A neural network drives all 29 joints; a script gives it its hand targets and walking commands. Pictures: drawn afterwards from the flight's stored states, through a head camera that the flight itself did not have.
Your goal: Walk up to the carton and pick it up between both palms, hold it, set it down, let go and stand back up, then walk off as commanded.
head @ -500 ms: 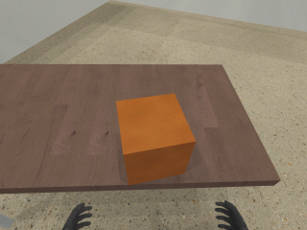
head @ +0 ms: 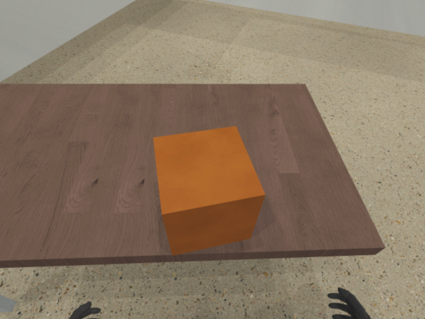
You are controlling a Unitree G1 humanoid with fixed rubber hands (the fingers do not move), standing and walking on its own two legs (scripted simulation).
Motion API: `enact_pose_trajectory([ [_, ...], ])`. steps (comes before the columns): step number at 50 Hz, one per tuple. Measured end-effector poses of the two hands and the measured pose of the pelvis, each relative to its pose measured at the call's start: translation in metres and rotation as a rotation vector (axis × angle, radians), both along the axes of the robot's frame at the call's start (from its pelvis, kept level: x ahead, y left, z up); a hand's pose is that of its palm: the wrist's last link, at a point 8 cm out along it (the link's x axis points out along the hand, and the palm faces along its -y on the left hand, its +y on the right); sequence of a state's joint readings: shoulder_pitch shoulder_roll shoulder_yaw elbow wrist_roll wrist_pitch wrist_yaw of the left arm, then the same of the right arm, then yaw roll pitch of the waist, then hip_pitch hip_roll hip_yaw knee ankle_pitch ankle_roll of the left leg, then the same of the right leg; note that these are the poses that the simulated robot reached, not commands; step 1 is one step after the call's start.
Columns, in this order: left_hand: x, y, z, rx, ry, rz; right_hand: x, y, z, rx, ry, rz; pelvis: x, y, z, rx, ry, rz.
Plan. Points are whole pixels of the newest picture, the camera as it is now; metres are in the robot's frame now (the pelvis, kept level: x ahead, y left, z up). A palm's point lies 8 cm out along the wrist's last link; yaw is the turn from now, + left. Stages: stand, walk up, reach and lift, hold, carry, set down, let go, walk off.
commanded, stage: stand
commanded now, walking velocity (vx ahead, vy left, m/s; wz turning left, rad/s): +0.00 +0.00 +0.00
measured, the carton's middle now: (204, 190) +0.38 +0.03 -0.01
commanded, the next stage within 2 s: walk off in 1.88 s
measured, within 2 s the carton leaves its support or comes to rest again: neither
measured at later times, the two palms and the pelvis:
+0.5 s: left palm out of the picture +0.08 +0.28 -0.11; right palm out of the picture +0.13 -0.28 -0.09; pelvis +0.01 +0.00 +0.00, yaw +0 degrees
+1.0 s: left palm out of the picture +0.07 +0.28 -0.11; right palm out of the picture +0.13 -0.28 -0.09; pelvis +0.00 +0.00 +0.00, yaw +0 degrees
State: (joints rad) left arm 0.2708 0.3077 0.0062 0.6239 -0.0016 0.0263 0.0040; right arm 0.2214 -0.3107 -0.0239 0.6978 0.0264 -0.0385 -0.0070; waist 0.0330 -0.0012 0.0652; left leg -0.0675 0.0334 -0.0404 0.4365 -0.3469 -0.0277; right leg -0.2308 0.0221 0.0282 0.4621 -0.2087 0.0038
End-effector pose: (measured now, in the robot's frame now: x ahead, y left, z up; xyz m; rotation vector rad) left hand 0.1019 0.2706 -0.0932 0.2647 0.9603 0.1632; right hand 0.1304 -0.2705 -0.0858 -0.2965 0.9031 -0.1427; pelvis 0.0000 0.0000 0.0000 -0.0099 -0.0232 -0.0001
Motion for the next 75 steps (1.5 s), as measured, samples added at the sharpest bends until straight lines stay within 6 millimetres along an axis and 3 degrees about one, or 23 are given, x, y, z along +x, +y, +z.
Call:
enact_pose_trajectory([
  [6,-0.008,0.004,-0.005,0.013,0.053,0.008,0.003,-0.010,-0.001,-0.014,0.019,0.005,0.005,-0.001,-0.001,0.001,0.007,0.000],
  [31,-0.029,0.011,-0.013,0.024,0.141,0.035,0.003,-0.008,-0.005,-0.005,0.031,-0.002,0.006,0.000,-0.001,0.000,0.002,0.000],
  [75,-0.043,0.013,-0.011,0.038,0.140,0.044,-0.006,-0.010,-0.006,0.003,0.011,-0.013,-0.002,-0.002,-0.001,0.003,-0.033,0.000],
])
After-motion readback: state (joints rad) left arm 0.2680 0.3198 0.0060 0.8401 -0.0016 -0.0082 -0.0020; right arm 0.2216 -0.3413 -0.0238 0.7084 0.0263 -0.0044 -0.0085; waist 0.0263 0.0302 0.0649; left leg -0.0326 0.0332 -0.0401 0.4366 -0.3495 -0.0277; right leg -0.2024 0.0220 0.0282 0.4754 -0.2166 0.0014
